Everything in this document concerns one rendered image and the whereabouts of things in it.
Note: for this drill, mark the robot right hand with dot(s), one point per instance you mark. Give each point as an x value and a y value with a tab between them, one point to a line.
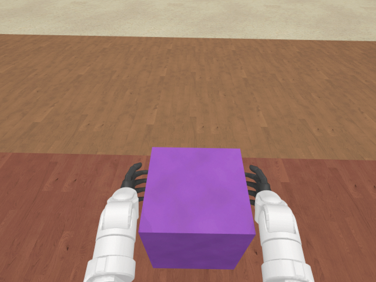
260	179

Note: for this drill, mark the carton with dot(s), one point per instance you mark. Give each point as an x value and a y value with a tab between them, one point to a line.
196	209

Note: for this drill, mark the left robot forearm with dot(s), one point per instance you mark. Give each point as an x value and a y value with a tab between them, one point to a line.
115	240

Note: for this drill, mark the right robot forearm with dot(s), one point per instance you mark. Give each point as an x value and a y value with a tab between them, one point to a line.
280	240

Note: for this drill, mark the robot left hand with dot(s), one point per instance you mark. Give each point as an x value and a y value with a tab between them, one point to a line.
130	181

